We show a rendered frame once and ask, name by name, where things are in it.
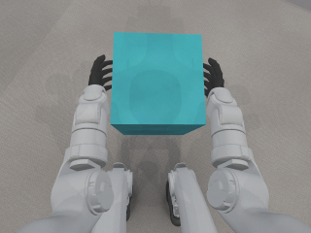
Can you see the robot right upper arm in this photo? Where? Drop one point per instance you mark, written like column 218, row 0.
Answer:
column 241, row 198

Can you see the right robot foot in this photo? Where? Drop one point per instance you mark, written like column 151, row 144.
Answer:
column 174, row 219

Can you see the left robot hand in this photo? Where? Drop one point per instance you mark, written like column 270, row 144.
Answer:
column 97, row 74

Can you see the right robot forearm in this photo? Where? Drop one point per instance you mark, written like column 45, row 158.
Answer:
column 230, row 148

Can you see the right robot hand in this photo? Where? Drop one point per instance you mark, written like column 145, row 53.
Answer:
column 215, row 77

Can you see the carton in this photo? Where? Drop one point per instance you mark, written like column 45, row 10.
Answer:
column 157, row 83

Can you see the robot left upper arm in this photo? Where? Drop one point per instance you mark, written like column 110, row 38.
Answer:
column 78, row 201

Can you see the right robot thigh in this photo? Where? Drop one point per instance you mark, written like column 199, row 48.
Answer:
column 194, row 214

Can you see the left robot forearm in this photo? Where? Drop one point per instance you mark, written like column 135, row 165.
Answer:
column 89, row 131

